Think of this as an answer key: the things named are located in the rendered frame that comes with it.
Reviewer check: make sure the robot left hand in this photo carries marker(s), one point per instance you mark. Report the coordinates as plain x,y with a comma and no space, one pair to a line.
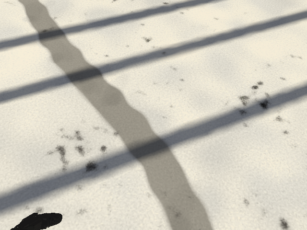
37,221

